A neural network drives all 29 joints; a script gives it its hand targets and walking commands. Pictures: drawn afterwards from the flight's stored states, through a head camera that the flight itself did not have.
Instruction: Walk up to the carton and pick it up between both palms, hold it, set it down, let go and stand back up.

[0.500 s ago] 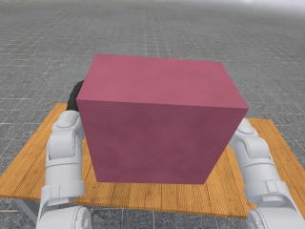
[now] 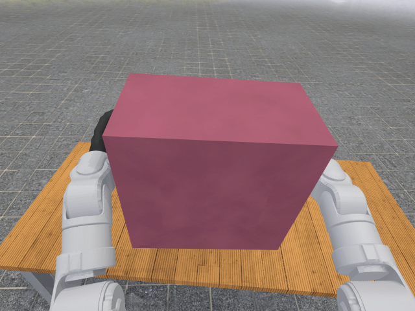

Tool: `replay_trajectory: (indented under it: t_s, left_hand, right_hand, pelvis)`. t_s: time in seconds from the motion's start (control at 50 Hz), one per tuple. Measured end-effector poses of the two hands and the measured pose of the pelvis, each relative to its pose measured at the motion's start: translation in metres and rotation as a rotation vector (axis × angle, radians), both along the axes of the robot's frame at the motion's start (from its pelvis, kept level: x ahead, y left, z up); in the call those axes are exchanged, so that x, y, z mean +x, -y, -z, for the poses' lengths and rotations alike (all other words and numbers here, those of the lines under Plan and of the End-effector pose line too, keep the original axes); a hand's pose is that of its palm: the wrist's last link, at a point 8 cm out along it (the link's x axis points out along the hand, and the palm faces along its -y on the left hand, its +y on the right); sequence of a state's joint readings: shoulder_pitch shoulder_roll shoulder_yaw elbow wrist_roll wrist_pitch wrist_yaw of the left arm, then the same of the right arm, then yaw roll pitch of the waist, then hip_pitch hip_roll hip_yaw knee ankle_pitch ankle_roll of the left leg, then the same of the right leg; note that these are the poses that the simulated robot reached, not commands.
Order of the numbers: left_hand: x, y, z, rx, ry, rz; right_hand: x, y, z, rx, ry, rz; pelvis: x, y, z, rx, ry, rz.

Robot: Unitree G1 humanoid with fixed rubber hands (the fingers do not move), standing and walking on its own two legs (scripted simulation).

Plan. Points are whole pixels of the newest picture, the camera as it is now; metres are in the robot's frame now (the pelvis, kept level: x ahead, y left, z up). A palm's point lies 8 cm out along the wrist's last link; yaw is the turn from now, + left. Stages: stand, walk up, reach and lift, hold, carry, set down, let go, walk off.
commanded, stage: hold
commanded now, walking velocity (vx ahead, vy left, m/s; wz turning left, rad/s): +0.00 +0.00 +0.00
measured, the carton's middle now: (211, 170) +0.35 +0.01 +0.14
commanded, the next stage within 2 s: none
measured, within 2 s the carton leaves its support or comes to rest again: neither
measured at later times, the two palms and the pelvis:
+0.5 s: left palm (107, 150) +0.35 +0.20 +0.19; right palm (322, 166) +0.35 -0.20 +0.17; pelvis -0.01 +0.00 +0.00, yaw +0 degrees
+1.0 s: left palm (112, 153) +0.35 +0.19 +0.18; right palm (324, 171) +0.34 -0.20 +0.16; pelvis +0.01 +0.01 +0.00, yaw +0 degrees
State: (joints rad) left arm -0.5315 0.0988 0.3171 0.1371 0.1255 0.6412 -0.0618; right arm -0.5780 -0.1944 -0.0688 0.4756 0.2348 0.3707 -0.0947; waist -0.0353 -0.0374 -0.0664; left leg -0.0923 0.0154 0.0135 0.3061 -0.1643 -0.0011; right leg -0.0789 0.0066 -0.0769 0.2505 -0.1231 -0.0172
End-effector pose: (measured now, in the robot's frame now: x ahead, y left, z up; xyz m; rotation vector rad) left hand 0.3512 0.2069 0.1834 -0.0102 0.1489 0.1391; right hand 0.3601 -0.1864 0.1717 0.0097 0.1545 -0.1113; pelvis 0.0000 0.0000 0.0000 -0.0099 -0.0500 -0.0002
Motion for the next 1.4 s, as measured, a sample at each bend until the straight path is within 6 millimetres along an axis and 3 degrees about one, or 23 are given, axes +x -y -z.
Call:
replay_trajectory:
  t_s: [0.12, 0.3, 0.46, 0.68, 0.84, 1.0, 1.22, 1.4]
  left_hand:
    - [-0.010, 0.005, -0.002, 0.024, 0.021, 0.014]
    - [-0.007, 0.019, 0.002, 0.024, -0.015, 0.050]
    - [-0.005, 0.015, -0.011, 0.027, 0.015, 0.032]
    - [-0.003, -0.002, 0.000, 0.010, -0.006, 0.009]
    - [0.002, 0.006, -0.001, 0.013, 0.026, 0.036]
    - [0.000, 0.016, 0.002, 0.026, 0.009, 0.049]
    - [-0.014, 0.005, 0.000, 0.017, 0.016, 0.013]
    - [-0.008, 0.004, -0.002, 0.015, -0.010, 0.012]
  right_hand:
    - [-0.013, 0.005, 0.002, 0.010, 0.022, 0.009]
    - [-0.027, 0.018, 0.018, 0.015, -0.015, 0.043]
    - [-0.018, 0.014, 0.006, 0.016, 0.014, 0.029]
    - [-0.005, -0.002, 0.008, -0.006, -0.007, -0.001]
    - [-0.010, 0.006, 0.004, -0.002, 0.023, 0.029]
    - [-0.019, 0.016, 0.013, 0.009, 0.006, 0.043]
    - [-0.019, 0.005, 0.012, 0.019, 0.013, 0.013]
    - [-0.014, 0.003, 0.012, 0.012, -0.015, 0.009]
  pelvis:
    - [0.000, 0.000, 0.000, -0.007, 0.020, -0.021]
    - [-0.008, -0.002, 0.001, 0.000, 0.009, -0.003]
    - [-0.012, -0.002, 0.000, 0.004, -0.007, 0.008]
    - [-0.004, -0.001, 0.000, -0.001, -0.009, -0.018]
    - [0.007, -0.004, 0.000, -0.007, 0.004, -0.020]
    - [0.011, -0.008, 0.001, -0.009, 0.025, 0.002]
    - [0.001, -0.005, 0.001, -0.005, 0.018, 0.001]
    - [-0.009, -0.001, 0.000, 0.001, 0.000, -0.014]
